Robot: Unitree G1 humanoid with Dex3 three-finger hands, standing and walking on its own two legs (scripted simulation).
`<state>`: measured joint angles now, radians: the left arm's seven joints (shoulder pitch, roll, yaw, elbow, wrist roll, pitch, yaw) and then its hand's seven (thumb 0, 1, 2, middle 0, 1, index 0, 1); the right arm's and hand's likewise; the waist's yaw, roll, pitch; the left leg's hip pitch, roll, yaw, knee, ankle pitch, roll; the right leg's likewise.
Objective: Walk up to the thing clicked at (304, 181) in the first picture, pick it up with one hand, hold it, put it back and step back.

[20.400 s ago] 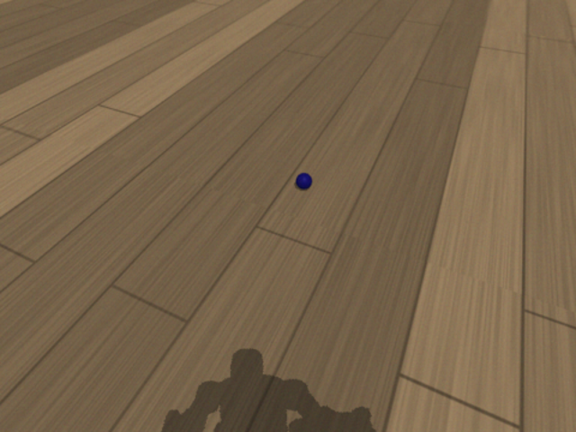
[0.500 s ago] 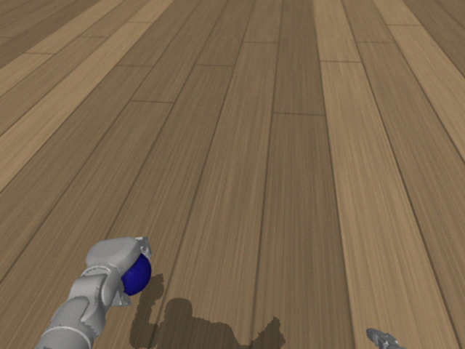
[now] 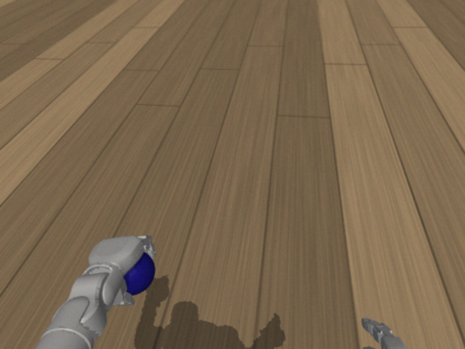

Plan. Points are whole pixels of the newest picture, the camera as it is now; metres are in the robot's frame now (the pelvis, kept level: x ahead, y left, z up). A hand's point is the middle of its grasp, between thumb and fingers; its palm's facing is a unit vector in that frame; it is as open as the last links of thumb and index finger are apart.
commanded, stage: hold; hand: left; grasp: from above
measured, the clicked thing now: (132, 272) +0.30 +0.22 -0.05
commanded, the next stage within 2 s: crouch in 0.40 s
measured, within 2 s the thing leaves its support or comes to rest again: neither
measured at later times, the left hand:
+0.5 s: hand (126, 273) +0.29 +0.22 -0.04, palm faces -0.44 -0.07 -0.89, open 10.7 cm
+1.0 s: hand (137, 296) +0.30 +0.24 -0.16, palm faces -0.46 +0.01 -0.89, open 10.7 cm
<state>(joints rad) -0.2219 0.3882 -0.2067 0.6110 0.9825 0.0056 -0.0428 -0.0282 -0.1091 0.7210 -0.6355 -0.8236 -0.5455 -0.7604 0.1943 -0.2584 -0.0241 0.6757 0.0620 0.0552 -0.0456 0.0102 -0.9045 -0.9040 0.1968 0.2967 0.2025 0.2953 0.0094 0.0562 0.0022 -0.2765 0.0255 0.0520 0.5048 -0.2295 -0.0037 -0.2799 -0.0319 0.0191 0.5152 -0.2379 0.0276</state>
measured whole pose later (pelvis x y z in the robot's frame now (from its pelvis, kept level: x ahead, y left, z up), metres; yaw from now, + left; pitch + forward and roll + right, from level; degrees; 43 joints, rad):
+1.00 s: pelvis -0.01 +0.00 -0.05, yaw +1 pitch +13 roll -1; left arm -0.38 0.37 -0.16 0.99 1.16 -0.07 0.28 -0.03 -0.10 0.73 -0.60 -0.87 -0.52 -0.80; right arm 0.20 -0.27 -0.07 0.71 0.01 0.05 0.00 0.01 -0.89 -0.90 0.20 0.30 0.20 0.30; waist -0.04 0.00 -0.07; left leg -0.78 0.03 0.01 0.93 -0.39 -0.01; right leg -0.75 -0.03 -0.01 0.91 -0.39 0.03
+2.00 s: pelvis -0.06 +0.00 -0.36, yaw -3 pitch +36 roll -6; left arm -0.77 0.56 0.07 1.29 1.22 -0.13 0.41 -0.03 -0.13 0.75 -0.62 -0.85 -0.55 -0.79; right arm 0.13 -0.26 -0.04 0.76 -0.12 -0.08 0.10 0.00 -0.91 -0.90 0.20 0.30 0.20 0.29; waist -0.15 0.01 -0.13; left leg -2.10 0.03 -0.09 2.14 -0.68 0.00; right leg -2.03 -0.01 -0.04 2.09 -0.69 0.04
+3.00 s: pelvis -0.07 +0.00 -0.45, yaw -5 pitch +32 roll -7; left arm -0.85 0.68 0.15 1.48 1.31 -0.23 0.53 -0.03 -0.11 0.73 -0.61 -0.86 -0.53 -0.80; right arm 0.10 -0.27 0.02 0.81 -0.18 -0.10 0.15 0.00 -0.91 -0.90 0.20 0.30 0.20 0.30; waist -0.21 -0.04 -0.02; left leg -2.34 0.02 -0.15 2.45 -0.69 -0.02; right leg -2.27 0.01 -0.06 2.38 -0.69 0.04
